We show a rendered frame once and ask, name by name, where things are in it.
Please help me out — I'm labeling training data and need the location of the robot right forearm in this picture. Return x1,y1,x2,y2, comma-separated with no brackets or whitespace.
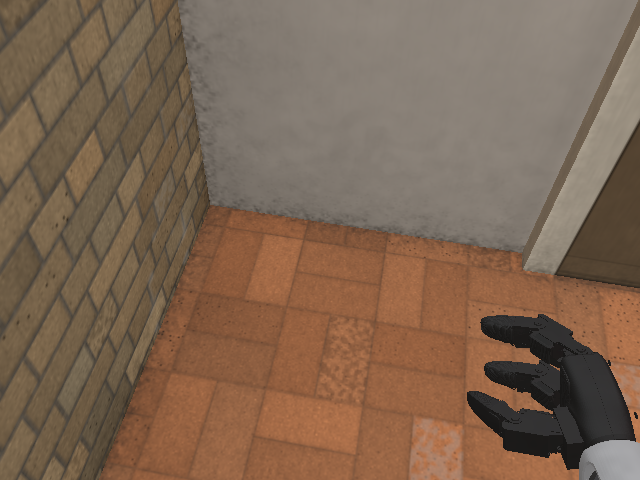
579,440,640,480

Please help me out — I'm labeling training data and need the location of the robot right hand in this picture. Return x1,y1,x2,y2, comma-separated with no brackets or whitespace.
467,314,638,470

